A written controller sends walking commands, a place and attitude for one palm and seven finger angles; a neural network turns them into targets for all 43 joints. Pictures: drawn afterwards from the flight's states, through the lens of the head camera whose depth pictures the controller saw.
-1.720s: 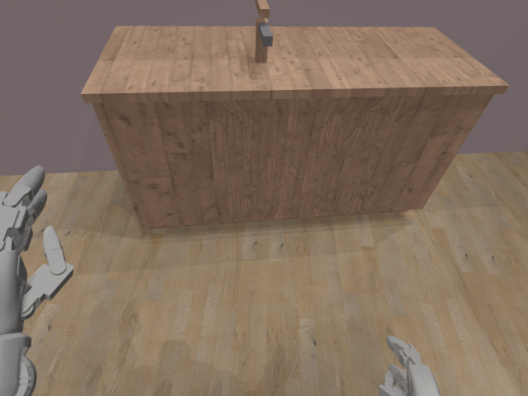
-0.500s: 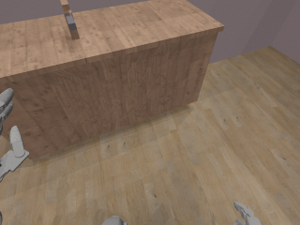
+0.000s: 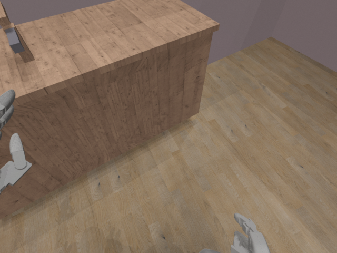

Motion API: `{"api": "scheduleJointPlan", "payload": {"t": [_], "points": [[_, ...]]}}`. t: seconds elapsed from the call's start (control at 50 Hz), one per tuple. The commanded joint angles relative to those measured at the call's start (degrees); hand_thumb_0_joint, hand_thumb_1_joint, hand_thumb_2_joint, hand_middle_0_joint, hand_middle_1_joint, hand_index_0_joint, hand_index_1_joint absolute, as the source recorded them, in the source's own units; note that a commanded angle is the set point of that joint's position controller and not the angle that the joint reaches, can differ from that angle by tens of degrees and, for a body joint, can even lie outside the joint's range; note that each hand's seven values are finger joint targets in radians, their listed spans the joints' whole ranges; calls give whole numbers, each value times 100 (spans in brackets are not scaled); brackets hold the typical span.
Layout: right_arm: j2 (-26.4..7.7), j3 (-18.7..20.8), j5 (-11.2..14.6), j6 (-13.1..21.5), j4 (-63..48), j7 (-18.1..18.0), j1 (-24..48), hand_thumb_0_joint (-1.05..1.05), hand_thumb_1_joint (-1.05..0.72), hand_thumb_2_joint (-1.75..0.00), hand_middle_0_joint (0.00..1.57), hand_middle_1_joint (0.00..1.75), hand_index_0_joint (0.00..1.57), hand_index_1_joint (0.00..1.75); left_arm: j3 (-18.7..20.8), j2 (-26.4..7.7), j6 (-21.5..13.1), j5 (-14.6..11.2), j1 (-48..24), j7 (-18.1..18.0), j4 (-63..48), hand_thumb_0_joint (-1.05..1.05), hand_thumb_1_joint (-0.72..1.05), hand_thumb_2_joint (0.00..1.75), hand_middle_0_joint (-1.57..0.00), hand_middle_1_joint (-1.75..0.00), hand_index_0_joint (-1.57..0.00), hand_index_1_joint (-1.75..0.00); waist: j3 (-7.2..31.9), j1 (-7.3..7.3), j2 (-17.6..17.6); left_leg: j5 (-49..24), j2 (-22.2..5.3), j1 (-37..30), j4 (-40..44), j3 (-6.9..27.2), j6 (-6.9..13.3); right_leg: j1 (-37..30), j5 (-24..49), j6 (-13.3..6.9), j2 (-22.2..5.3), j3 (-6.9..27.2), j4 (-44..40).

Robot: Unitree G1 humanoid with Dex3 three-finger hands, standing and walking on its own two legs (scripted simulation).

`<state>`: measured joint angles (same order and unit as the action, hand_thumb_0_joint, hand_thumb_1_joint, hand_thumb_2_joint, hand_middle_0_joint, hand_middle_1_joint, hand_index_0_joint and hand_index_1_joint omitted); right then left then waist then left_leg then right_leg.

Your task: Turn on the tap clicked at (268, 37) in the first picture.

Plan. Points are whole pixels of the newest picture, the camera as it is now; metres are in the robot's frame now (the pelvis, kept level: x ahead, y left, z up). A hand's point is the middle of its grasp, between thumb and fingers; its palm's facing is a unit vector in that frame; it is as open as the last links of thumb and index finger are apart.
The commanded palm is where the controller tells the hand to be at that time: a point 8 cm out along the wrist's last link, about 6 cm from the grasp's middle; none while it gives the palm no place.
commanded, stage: turn to face it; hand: left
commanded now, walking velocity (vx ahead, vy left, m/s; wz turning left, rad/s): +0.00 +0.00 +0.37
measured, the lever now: (16, 46) +0.66 +0.49 +0.12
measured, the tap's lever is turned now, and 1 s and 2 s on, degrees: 0 0 0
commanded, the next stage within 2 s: take the last steps up to it in 0.40 s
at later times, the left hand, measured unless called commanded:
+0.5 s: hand out of the picture +0.17 +0.26 +0.19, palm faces +0.57 -0.76 -0.32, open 7.4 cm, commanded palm +0.12 +0.29 +0.19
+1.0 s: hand out of the picture +0.12 +0.26 +0.18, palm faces +0.61 -0.70 -0.36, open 7.4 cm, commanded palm +0.06 +0.28 +0.19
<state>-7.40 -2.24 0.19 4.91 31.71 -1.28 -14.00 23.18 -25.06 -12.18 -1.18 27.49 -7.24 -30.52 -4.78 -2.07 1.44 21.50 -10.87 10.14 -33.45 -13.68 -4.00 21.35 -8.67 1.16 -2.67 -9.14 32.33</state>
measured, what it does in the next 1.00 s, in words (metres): steps on the spot: left foot, then right foot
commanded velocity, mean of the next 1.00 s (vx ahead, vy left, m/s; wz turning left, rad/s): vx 0.16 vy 0.01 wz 0.17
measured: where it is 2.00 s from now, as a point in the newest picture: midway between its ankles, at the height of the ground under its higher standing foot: outside the picture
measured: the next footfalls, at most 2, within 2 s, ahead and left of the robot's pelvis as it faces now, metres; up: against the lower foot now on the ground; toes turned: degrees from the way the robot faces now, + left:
left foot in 0.34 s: +0.07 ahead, +0.10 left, +0.00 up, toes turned +10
right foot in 0.68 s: +0.01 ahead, -0.15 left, +0.00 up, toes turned +4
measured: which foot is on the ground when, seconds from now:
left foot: down 0.00-0.02, up 0.04-0.32, down 0.34-0.68, up 0.70-0.96, down 0.98-1.00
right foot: down 0.00-0.36, up 0.38-0.66, down 0.68-1.00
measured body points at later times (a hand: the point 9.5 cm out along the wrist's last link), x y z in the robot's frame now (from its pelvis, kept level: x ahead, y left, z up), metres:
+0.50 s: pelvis +0.00 -0.01 +0.00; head -0.01 +0.02 +0.45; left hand +0.14 +0.30 +0.20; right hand +0.20 -0.21 -0.06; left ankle +0.03 +0.10 -0.73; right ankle +0.01 -0.13 -0.69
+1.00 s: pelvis -0.03 -0.03 +0.00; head -0.04 -0.02 +0.45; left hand +0.08 +0.29 +0.20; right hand +0.15 -0.26 -0.09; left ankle -0.04 +0.09 -0.73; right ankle -0.03 -0.16 -0.73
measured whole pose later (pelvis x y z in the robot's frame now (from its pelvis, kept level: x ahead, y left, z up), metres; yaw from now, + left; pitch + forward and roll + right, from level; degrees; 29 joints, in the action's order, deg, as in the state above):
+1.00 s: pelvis -0.03 -0.03 +0.00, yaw +13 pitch -1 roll -1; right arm -15.2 2.0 0.1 2.7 37.4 -5.4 -16.4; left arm 19.2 -20.2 -11.4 -1.2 25.9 -10.2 -28.8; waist -0.1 0.3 -0.2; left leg 15.0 -4.4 15.5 -30.7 -7.3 0.4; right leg 11.7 -18.7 1.0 -4.6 -8.0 31.8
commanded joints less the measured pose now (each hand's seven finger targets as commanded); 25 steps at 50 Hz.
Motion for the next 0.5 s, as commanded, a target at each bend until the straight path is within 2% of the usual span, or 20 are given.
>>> {"api": "scheduleJointPlan", "payload": {"t": [0.0,0.02,0.04,0.06,0.08,0.12,0.16,0.2,0.22,0.26,0.28,0.3,0.32,0.34,0.36,0.38,0.4,0.44,0.46,0.48], "points": [[-747,401,51,179,-846,-132,583,0,-90,-90,20,30,20,30,978,-1070,-347,8,188,-252,-1346,0,90,90,-20,-30,-20,-30,1860,145,-850,488,761,1635,-2177,374,286,-2891,5189,-705,-1489,1658,-357],[-702,311,19,203,-819,-151,660,0,-90,-90,20,30,20,30,1100,-1147,-379,29,232,-300,-1202,0,90,90,-20,-30,-20,-30,1809,237,-1105,1365,787,1932,-2887,937,270,-2753,5981,-876,-1968,1831,-401],[-858,450,32,172,-656,-116,485,0,-90,-90,20,30,20,30,1045,-1017,-322,-52,393,-308,-1223,0,90,90,-20,-30,-20,-30,2087,210,-1533,1257,784,1978,-3425,1238,253,-2863,5426,-795,-1948,1896,-397],[-898,472,71,111,-667,-85,568,0,-90,-90,20,30,20,30,1099,-1088,-285,-62,270,-346,-1436,0,90,90,-20,-30,-20,-30,2087,193,-1413,1126,669,2058,-3560,1493,209,-2748,4519,-928,-2056,1835,-422],[-820,439,79,73,-699,-138,750,0,-90,-90,20,30,20,30,1179,-1066,-301,-33,482,-422,-1460,0,90,90,-20,-30,-20,-30,1925,186,-1185,965,595,2094,-3503,1473,162,-2529,4135,-1077,-2034,1659,-463],[-805,400,34,-39,-655,-206,777,0,-90,-90,20,30,20,30,1164,-895,-347,2,727,-488,-1351,0,90,90,-20,-30,-20,-30,1785,143,-951,735,593,1721,-2721,1306,144,-2008,3631,-959,-1771,1118,-537],[-794,418,31,-95,-687,-268,852,0,-90,-90,20,30,20,30,1128,-852,-373,-34,709,-511,-1368,0,90,90,-20,-30,-20,-30,1749,159,-1041,549,623,1389,-1834,1103,153,-1871,3301,-839,-1638,813,-539],[-838,452,-10,-67,-710,-301,752,0,-90,-90,20,30,20,30,1081,-786,-379,-46,644,-543,-1400,0,90,90,-20,-30,-20,-30,1697,234,-1137,375,725,1219,-1261,890,195,-1766,2928,-855,-1631,837,-577],[-864,481,-32,-52,-694,-311,675,0,-90,-90,20,30,20,30,1004,-710,-354,-47,640,-555,-1369,0,90,90,-20,-30,-20,-30,1660,230,-1058,213,781,1102,-965,823,212,-1671,2666,-828,-1619,852,-584],[-919,521,-51,-34,-643,-327,557,0,-90,-90,20,30,20,30,788,-564,-308,-57,556,-561,-1324,0,90,90,-20,-30,-20,-30,1555,142,-768,-302,835,718,-263,824,233,-1441,1898,-693,-1559,735,-492],[-915,518,-50,-30,-661,-333,491,0,-90,-90,20,30,20,30,693,-533,-294,-65,424,-547,-1374,0,90,90,-20,-30,-20,-30,1463,87,-665,-703,867,379,166,850,254,-1135,1340,-543,-1453,698,-397],[-999,563,-40,-28,-665,-349,451,0,-90,-90,20,30,20,30,608,-538,-278,-83,272,-531,-1443,0,90,90,-20,-30,-20,-30,1380,36,-359,-1062,706,122,598,1034,332,-853,676,-369,-1293,637,-154],[-1119,576,-27,-1,-724,-369,518,0,-90,-90,20,30,20,30,540,-528,-283,-103,147,-505,-1538,0,90,90,-20,-30,-20,-30,1228,121,376,-1522,145,221,980,1785,602,-533,-201,-133,-838,462,318],[-1187,555,-2,43,-758,-349,550,0,-90,-90,20,30,20,30,499,-548,-337,-107,1,-472,-1612,0,90,90,-20,-30,-20,-30,1046,227,1318,-2742,-662,350,1318,2820,1026,-169,-1534,116,-266,294,1054],[-1081,524,-46,105,-667,-326,512,0,-90,-90,20,30,20,30,558,-706,-401,-40,-108,-412,-1477,0,90,90,-20,-30,-20,-30,857,239,1705,-2977,-1090,556,1668,3359,1354,145,-2621,116,-79,539,1998],[-1011,456,-122,175,-585,-277,572,0,-90,-90,20,30,20,30,357,-565,-429,53,-421,-365,-1458,0,90,90,-20,-30,-20,-30,606,186,1699,-2741,-1109,841,1780,3494,1439,231,-2455,70,-128,746,2503],[-1036,463,-110,211,-540,-240,591,0,-90,-90,20,30,20,30,247,-510,-420,121,-646,-347,-1397,0,90,90,-20,-30,-20,-30,507,201,1482,-2647,-954,879,1659,3130,1361,209,-2208,53,-164,791,2460],[-1110,546,-36,335,-500,-172,466,0,-90,-90,20,30,20,30,17,-343,-394,88,-872,-336,-1529,0,90,90,-20,-30,-20,-30,827,178,1554,-3089,-540,167,1223,2457,1196,291,-1836,121,8,638,1904],[-1099,544,-22,385,-504,-147,451,0,-90,-90,20,30,20,30,51,-394,-351,84,-899,-325,-1607,0,90,90,-20,-30,-20,-30,899,185,1374,-3123,-434,32,1177,2288,1129,207,-1739,149,82,550,1739],[-1112,534,-15,395,-504,-124,433,0,-90,-90,20,30,20,30,-76,-262,-283,50,-770,-312,-1505,0,90,90,-20,-30,-20,-30,951,147,1361,-3057,-387,42,1199,2287,1104,83,-1801,157,154,523,1584]]}}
